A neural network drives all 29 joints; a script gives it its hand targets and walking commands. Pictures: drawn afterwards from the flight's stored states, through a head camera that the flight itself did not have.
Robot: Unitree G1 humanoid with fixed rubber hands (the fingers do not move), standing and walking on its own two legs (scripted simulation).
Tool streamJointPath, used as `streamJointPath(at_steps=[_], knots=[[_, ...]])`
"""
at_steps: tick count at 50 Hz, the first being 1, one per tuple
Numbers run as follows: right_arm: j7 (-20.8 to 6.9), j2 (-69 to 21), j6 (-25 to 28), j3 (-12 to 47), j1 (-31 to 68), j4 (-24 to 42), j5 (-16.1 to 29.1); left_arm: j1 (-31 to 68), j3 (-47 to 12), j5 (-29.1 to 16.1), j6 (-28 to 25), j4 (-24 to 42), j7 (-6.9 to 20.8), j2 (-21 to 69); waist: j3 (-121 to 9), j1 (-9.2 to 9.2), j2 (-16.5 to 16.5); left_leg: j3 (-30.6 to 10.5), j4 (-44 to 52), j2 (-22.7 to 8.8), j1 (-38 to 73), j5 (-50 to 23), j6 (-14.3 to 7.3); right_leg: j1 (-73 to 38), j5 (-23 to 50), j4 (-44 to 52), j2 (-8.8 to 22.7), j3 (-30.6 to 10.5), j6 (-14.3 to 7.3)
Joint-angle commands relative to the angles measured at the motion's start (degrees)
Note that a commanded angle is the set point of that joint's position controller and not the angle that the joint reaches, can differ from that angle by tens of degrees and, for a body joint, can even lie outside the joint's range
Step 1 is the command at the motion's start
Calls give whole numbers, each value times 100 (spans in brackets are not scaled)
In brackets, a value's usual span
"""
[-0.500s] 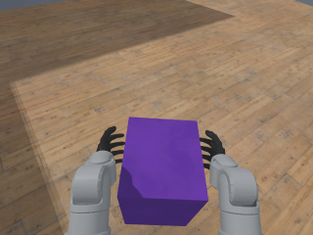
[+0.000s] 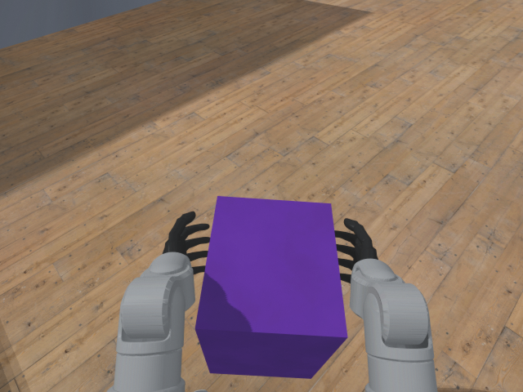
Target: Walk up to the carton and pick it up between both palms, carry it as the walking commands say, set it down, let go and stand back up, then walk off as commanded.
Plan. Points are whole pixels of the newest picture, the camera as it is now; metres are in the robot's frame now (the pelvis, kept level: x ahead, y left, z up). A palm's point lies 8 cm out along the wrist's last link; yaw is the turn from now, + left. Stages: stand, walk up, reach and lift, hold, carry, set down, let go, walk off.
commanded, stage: carry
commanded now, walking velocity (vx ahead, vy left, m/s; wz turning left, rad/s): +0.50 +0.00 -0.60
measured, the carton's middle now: (267, 293) +0.29 +0.00 +0.00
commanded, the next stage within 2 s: none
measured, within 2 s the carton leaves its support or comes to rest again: neither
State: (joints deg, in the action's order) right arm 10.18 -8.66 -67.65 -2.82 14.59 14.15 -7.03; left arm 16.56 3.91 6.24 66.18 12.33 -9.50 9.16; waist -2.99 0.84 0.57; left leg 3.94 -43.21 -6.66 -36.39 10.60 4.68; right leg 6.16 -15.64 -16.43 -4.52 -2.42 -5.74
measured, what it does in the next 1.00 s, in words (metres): walks ahead, turning right: left foot, then right foot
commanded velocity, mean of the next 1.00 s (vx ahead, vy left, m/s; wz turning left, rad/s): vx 0.50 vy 0.00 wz -0.60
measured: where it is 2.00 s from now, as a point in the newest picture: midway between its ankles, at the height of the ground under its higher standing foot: (395, 221)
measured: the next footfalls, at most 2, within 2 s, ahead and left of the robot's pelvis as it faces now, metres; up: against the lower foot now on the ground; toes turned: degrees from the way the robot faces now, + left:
left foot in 0.12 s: +0.27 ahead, +0.14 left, +0.00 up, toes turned +3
right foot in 0.58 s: +0.47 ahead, -0.17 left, +0.00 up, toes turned -28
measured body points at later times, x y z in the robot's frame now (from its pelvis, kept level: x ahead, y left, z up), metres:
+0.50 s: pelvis +0.31 -0.01 +0.00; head +0.33 +0.00 +0.45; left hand +0.65 -0.01 +0.08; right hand +0.54 -0.25 +0.08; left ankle +0.23 +0.13 -0.75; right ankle +0.38 -0.15 -0.71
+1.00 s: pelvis +0.61 -0.16 -0.01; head +0.63 -0.18 +0.44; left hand +0.94 -0.25 +0.07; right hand +0.78 -0.45 +0.06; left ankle +0.80 -0.13 -0.73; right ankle +0.44 -0.15 -0.74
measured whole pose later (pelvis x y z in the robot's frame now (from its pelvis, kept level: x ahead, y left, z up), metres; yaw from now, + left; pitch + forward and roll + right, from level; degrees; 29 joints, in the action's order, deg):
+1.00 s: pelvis +0.61 -0.16 -0.01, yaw -36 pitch +6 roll +0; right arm 10.1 -8.9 -68.2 -3.9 15.7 15.0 -6.8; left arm 17.7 3.7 7.1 66.7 13.2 -9.5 9.5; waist -4.1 0.2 0.5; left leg 6.7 -28.0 -4.8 -32.5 2.9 4.1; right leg 1.5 -21.1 -17.4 -5.0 -6.6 -4.6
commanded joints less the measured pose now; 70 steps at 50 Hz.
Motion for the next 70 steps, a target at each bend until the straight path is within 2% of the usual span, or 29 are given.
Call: streamJointPath(at_steps=[1, 5, 6, 7, 8, 9, 11, 13, 17, 23, 26, 28, 29, 30, 31, 32, 34, 36, 41, 49, 50, 51, 52, 53, 55, 56, 63, 68, 70], knots=[[-1534, -5965, 123, 3773, 2461, 289, 2328, 1946, -3661, -2340, 91, 75, 1662, 5873, -1179, 7, -880, 424, 825, 325, 130, -505, -19, -975, 3787, -44, 1134, -656, -432], [-1600, -5862, 29, 3764, 2531, 203, 2398, 1898, -3607, -2303, 171, 11, 1572, 5800, -1586, -96, -671, 909, 2129, 553, 2519, -1151, -36, -59, 4102, -1326, 770, -159, 24], [-1593, -5845, 30, 3698, 2388, 116, 2358, 1969, -3616, -2304, 199, 38, 1564, 5766, -2134, -268, -282, 321, 2099, -80, 4056, -892, -150, 975, 3225, -2522, 584, 11, 265], [-1577, -5736, 26, 3499, 2199, -120, 2203, 2030, -3609, -2283, 234, 75, 1571, 5682, -2654, -258, 909, -1658, 2223, -1684, 4946, -683, -465, 1961, 1238, -3965, 179, 329, 389], [-1586, -5840, 99, 3416, 2222, -418, 2263, 2375, -3691, -2329, 264, 182, 1567, 5592, -2690, -140, 2283, -3173, 2585, -2495, 5474, -1296, -1058, 3096, -959, -5001, -68, 224, 356], [-1587, -5951, 152, 3476, 2366, -219, 2320, 2547, -3731, -2324, 221, 235, 1568, 5629, -2599, -162, 1553, -2767, 2534, -2350, 5076, -1246, -1082, 3079, -818, -5236, 457, -119, 209], [-1575, -6159, 204, 3522, 2564, -7, 2394, 2752, -3859, -2499, 116, 411, 1554, 5961, -2170, -242, 614, -1587, 2728, -1975, 4465, -829, -937, 3088, -347, -4938, 825, 0, 268], [-1572, -6193, 225, 3529, 2595, 186, 2430, 2620, -3841, -2477, 75, 401, 1523, 5953, -1874, -267, 718, -704, 2969, -1805, 4145, -698, -852, 2971, -418, -4217, 835, 342, 362], [-1647, -5868, 185, 3560, 2545, 383, 2467, 2051, -3805, -2214, 60, 213, 1423, 5936, -1503, -264, 985, 269, 3119, -1645, 4310, -1029, -810, 2978, -40, -3102, 751, 815, 426], [-1795, -5700, -47, 3574, 2643, 374, 2498, 1964, -3671, -2031, 211, 98, 1390, 5905, -876, -266, 1051, 1274, 3046, -1391, 4316, -1813, -565, 2489, 938, -1838, 503, 1399, 392], [-1809, -5679, -147, 3560, 2706, 332, 2483, 2057, -3676, -2035, 294, 62, 1416, 5907, -867, -212, 1177, 1659, 2313, -1366, 4420, -3302, -371, 1838, 915, -1420, 235, 1613, 273], [-1819, -5660, -199, 3593, 2689, 308, 2463, 2042, -3696, -2046, 334, -67, 1458, 6002, -1274, -118, 1069, 1946, 805, -1159, 4198, -4108, -145, 706, 971, -996, -191, 1821, 162], [-1829, -5655, -222, 3601, 2755, 284, 2463, 1952, -3731, -2086, 343, -86, 1490, 6044, -1569, 91, 728, 1903, -577, -951, 3223, -3280, -5, -517, 819, -804, -133, 1358, -3], [-1834, -5691, -237, 3625, 2857, 191, 2418, 1952, -3688, -2091, 350, -147, 1535, 5945, -1512, 201, -330, 1654, -2017, -610, 1598, -1178, 128, -1365, 763, -493, 972, -590, -342], [-1811, -5657, -227, 3552, 2868, 297, 2333, 1879, -3593, -2109, 330, -380, 1629, 5895, -1927, 23, -1954, 675, -3194, 266, -90, 2153, 165, -2278, 1604, 34, 2117, -3367, -1249], [-1790, -5790, -178, 3309, 2673, 10, 2353, 2107, -3698, -2270, 326, -98, 1664, 6059, -1938, 48, -807, -227, -3595, -32, -606, 2322, -19, -2526, 2234, -65, 2158, -3064, -1279], [-1694, -6182, -15, 3455, 2861, 124, 2423, 2464, -3635, -2433, 205, -23, 1701, 6282, -1696, 38, 99, -489, -3052, -368, -504, 1480, -147, -1712, 3061, -308, 1998, -2007, -986], [-1563, -6373, 130, 3498, 2682, 171, 2320, 2608, -3726, -2568, 110, 203, 1710, 6422, -1911, 31, -146, -324, -2140, -295, -61, 1007, -55, -1272, 3042, -176, 1718, -1340, -745], [-1412, -6182, 237, 3664, 2423, 386, 2240, 2201, -3778, -2483, 55, 289, 1699, 6091, -1791, 23, -603, -73, -739, 3, -302, 475, -31, -1485, 3285, 57, 1468, -1057, -768], [-1560, -5933, 58, 3710, 2613, 289, 2382, 1825, -3664, -2221, 127, 59, 1581, 5796, -1378, 26, -860, 621, 1782, 516, 1452, -973, -53, -614, 4660, -502, 847, -367, -180], [-1568, -5942, 46, 3693, 2574, 239, 2381, 1875, -3670, -2236, 144, 46, 1564, 5772, -1665, -79, -694, 794, 2125, 549, 2458, -1297, -14, -234, 4374, -1180, 670, -136, 6], [-1573, -5934, 40, 3649, 2491, 173, 2354, 1933, -3684, -2225, 170, 35, 1550, 5742, -2101, -247, -372, 481, 2171, 104, 3861, -1272, -77, 699, 3535, -2206, 513, 55, 221], [-1573, -5824, 30, 3471, 2311, -29, 2248, 1940, -3662, -2169, 202, 81, 1547, 5686, -2664, -293, 740, -1307, 2154, -1414, 4908, -1325, -308, 1633, 1528, -3676, 177, 230, 372], [-1576, -5929, 78, 3401, 2235, -435, 2302, 2344, -3799, -2226, 235, 258, 1540, 5545, -2841, -128, 2453, -3019, 2527, -2395, 5764, -1652, -984, 2968, -981, -4799, -118, 253, 366], [-1566, -6154, 150, 3476, 2457, -158, 2368, 2585, -3871, -2282, 166, 322, 1561, 5744, -2444, -196, 1018, -2150, 2546, -2050, 4943, -1455, -1076, 3025, -557, -5063, 598, -67, 265], [-1570, -6274, 170, 3505, 2565, -103, 2399, 2667, -3888, -2306, 118, 394, 1553, 5851, -2231, -212, 660, -1624, 2666, -1959, 4634, -1117, -1015, 3064, -395, -4887, 787, 19, 311], [-1638, -5880, 105, 3544, 2677, 303, 2436, 2155, -3748, -2070, 124, 120, 1471, 5798, -1343, -246, 911, 395, 3223, -1679, 4120, -601, -898, 2830, -70, -2815, 791, 920, 515], [-1755, -5790, -64, 3506, 2799, 230, 2455, 2159, -3628, -1981, 235, -38, 1455, 5819, -823, -243, 1046, 1249, 3134, -1458, 4222, -1481, -594, 2379, 836, -1794, 545, 1429, 458], [-1772, -5780, -122, 3491, 2840, 202, 2460, 2236, -3615, -1977, 278, -48, 1457, 5803, -805, -212, 1144, 1518, 2725, -1422, 4402, -2516, -446, 2023, 859, -1473, 383, 1559, 370]])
